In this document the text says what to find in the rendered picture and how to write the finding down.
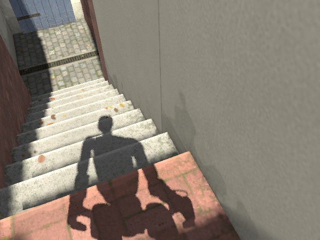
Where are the stairs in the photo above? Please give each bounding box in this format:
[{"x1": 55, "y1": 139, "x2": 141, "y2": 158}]
[{"x1": 0, "y1": 77, "x2": 179, "y2": 220}]

